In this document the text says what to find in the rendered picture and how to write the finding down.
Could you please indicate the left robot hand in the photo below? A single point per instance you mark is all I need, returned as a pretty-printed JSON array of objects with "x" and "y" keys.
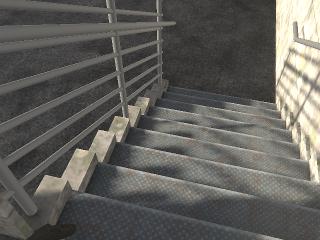
[{"x": 53, "y": 232}]

